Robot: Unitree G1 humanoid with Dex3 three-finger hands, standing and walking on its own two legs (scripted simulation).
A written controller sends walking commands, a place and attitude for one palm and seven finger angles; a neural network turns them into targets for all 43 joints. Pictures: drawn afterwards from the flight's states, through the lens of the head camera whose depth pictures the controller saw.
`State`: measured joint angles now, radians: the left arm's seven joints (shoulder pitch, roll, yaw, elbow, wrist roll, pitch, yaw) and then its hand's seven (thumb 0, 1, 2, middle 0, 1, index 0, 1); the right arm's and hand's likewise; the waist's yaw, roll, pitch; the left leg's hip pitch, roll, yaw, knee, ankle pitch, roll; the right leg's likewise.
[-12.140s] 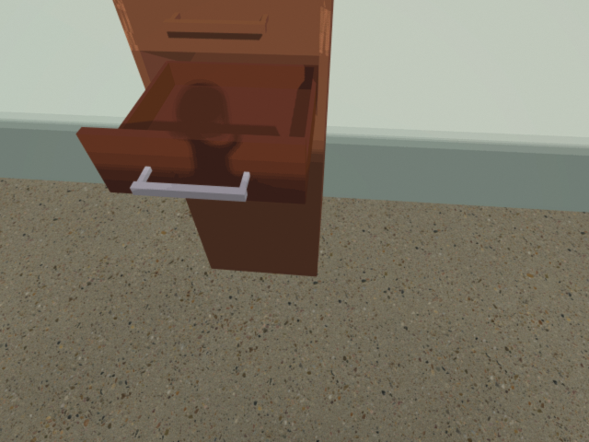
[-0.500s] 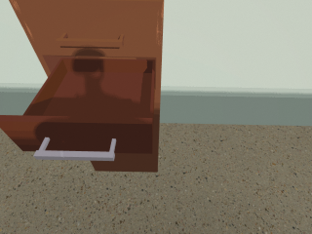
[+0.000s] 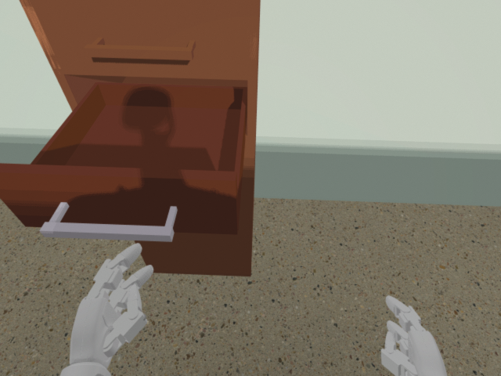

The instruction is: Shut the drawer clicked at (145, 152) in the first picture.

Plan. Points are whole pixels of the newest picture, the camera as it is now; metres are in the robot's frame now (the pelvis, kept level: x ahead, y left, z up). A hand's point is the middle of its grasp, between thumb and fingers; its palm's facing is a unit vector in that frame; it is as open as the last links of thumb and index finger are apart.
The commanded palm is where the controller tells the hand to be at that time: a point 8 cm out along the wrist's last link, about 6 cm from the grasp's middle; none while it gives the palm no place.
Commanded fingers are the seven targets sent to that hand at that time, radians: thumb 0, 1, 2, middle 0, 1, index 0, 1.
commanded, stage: raise the hand and make a fist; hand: left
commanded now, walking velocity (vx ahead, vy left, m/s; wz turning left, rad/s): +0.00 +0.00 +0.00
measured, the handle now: (112, 221) +0.34 +0.23 +0.09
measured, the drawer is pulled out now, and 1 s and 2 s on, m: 0.30 0.30 0.30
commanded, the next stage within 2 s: bring the fist close to the handle in 1.60 s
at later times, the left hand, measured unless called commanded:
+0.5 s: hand (107, 322) +0.19 +0.19 +0.07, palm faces +0.04 -1.00 -0.08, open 4.0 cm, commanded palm +0.13 +0.24 +0.09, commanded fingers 0.00 0.90 0.90 -1.02 -1.19 -1.02 -1.19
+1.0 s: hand (77, 307) +0.18 +0.20 +0.15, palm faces +0.04 -0.99 -0.11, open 3.1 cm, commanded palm +0.12 +0.25 +0.16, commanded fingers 0.00 0.90 0.90 -1.40 -1.60 -1.40 -1.60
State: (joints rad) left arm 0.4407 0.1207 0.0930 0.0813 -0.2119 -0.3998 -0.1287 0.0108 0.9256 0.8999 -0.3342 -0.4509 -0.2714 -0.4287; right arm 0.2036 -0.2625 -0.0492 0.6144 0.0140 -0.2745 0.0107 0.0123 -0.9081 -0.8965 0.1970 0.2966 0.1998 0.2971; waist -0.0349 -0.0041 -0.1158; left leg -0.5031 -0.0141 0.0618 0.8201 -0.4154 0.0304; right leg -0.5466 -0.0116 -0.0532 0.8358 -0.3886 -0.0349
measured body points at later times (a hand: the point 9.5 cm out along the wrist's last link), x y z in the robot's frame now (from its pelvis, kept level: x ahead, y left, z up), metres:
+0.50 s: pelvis +0.01 -0.02 -0.01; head +0.03 -0.02 +0.44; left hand +0.18 +0.25 +0.08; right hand +0.17 -0.23 -0.09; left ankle +0.00 +0.10 -0.70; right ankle +0.02 -0.10 -0.70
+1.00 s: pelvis +0.02 +0.01 +0.02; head +0.00 +0.00 +0.46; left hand +0.17 +0.25 +0.15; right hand +0.24 -0.18 -0.02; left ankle +0.00 +0.10 -0.70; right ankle +0.02 -0.10 -0.70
